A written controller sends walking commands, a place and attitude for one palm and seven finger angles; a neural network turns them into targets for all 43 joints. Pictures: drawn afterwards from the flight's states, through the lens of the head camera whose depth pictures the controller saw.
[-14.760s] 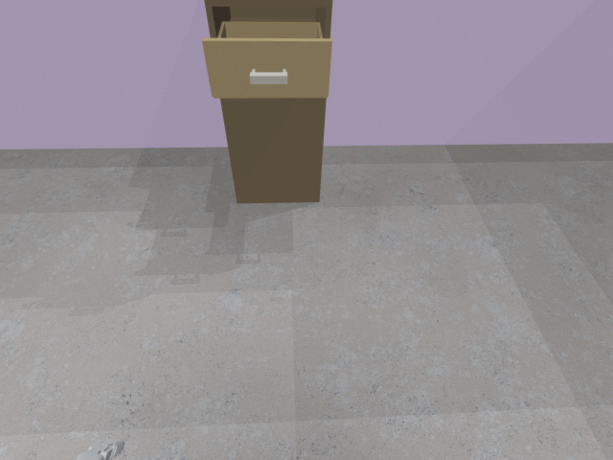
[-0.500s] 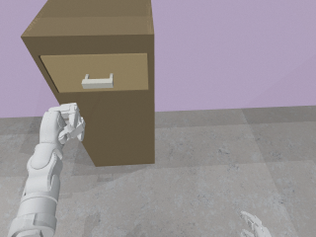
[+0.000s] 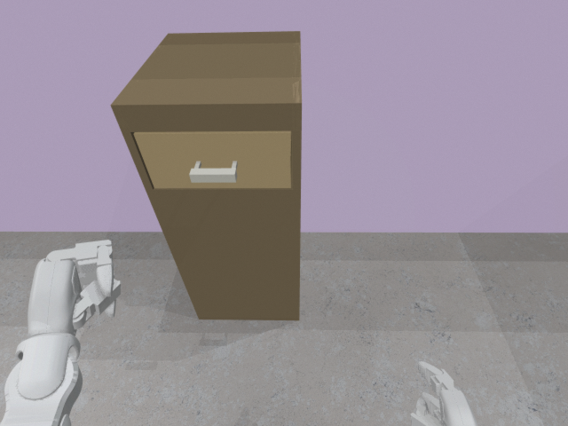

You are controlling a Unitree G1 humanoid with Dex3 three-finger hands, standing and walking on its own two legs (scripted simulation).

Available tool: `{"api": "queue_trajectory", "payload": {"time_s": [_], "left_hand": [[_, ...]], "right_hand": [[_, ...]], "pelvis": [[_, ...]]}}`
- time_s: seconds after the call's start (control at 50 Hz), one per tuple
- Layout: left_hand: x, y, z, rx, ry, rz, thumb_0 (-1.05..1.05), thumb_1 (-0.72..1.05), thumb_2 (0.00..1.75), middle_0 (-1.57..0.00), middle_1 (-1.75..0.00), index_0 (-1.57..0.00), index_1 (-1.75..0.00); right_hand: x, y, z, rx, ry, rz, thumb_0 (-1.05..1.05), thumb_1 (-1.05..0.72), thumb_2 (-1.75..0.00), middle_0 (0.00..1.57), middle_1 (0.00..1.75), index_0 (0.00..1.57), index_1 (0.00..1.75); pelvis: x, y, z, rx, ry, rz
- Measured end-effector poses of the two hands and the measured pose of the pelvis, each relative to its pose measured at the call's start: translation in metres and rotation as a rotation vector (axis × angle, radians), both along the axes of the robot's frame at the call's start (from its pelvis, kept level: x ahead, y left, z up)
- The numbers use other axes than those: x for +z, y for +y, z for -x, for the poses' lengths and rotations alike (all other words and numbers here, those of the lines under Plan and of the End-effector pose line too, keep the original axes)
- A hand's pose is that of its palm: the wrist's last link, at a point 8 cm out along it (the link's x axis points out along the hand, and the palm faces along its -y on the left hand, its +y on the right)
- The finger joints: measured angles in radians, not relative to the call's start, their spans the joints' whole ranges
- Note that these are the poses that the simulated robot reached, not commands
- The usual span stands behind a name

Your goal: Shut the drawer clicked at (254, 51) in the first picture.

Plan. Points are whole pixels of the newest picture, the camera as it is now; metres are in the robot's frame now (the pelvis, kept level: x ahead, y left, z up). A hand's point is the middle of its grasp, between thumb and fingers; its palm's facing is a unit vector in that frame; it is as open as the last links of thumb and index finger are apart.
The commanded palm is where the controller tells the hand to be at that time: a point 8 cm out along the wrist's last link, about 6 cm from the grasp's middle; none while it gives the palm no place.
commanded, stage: draw the hand back to the body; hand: left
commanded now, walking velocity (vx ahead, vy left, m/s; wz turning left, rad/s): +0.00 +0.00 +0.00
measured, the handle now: (215, 170) +0.64 +0.23 -0.01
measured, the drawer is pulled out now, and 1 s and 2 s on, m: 0.00 0.00 0.00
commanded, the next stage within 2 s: step back with the hand held close in 0.36 s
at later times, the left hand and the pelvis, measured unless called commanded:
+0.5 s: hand (89, 322) +0.18 +0.23 +0.15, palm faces +0.41 -0.83 -0.38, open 3.3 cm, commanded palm +0.13 +0.27 +0.17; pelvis +0.00 -0.01 +0.00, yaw +0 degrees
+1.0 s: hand (46, 342) +0.15 +0.26 +0.15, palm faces +0.31 -0.80 -0.51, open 3.3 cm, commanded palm +0.09 +0.30 +0.17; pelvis -0.04 +0.02 +0.00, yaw -1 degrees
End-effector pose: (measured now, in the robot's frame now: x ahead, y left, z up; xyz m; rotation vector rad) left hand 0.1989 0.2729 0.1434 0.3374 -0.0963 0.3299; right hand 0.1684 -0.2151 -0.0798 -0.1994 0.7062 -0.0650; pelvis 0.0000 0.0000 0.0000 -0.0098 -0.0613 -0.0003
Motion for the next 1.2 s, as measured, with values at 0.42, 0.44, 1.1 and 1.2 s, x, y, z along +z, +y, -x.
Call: {"api": "queue_trajectory", "payload": {"time_s": [0.42, 0.44, 1.1, 1.2], "left_hand": [[0.019, -0.003, 0.067, 0.11, -0.006, -0.092, 0.01, 0.89, 0.9, -1.4, -1.6, -1.41, -1.6], [0.018, -0.004, 0.065, 0.106, -0.004, -0.089, 0.02, 0.89, 0.9, -1.4, -1.6, -1.41, -1.6], [0.029, 0.025, 0.104, -0.011, -0.06, -0.249, 0.02, 0.89, 0.9, -1.4, -1.6, -1.41, -1.6], [0.024, 0.023, 0.125, 0.0, -0.088, -0.235, 0.02, 0.89, 0.9, -1.4, -1.6, -1.41, -1.6]], "right_hand": [[0.003, -0.012, -0.01, 0.018, -0.065, 0.016, 0.01, -0.9, -0.9, 0.2, 0.3, 0.2, 0.3], [0.003, -0.012, -0.009, 0.017, -0.066, 0.017, 0.01, -0.9, -0.9, 0.2, 0.3, 0.2, 0.3], [0.008, 0.004, 0.047, -0.075, -0.026, 0.048, 0.01, -0.9, -0.9, 0.2, 0.3, 0.2, 0.3], [0.006, 0.005, 0.065, -0.056, -0.043, 0.056, 0.01, -0.9, -0.9, 0.2, 0.3, 0.2, 0.3]], "pelvis": [[0.001, -0.013, 0.003, 0.01, -0.023, 0.006], [0.001, -0.013, 0.003, 0.009, -0.022, 0.006], [-0.009, 0.019, 0.058, -0.007, 0.061, -0.002], [-0.013, 0.018, 0.075, -0.004, 0.056, 0.01]]}}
